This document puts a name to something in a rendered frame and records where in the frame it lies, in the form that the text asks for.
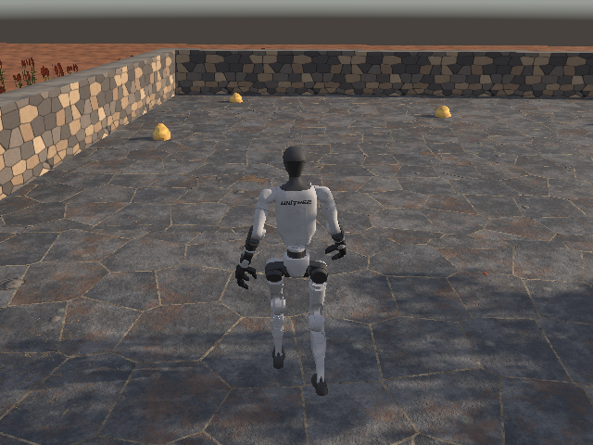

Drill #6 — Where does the left robot forearm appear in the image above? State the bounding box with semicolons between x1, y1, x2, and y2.
238;225;259;268

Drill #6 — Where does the robot right upper arm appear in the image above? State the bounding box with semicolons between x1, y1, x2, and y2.
314;185;341;235

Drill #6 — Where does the robot left shin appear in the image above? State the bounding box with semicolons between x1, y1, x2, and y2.
271;299;284;357

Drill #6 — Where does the robot right hand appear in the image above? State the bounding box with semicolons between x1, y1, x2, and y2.
325;244;347;260

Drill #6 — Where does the left robot thigh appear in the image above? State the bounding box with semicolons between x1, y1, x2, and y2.
265;258;285;315

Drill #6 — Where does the right robot forearm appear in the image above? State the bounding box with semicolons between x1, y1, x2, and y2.
332;221;346;249

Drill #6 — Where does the robot left upper arm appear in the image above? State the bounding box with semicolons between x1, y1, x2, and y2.
250;187;276;240

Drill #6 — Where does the robot left hand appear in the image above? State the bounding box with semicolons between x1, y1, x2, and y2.
235;264;257;289

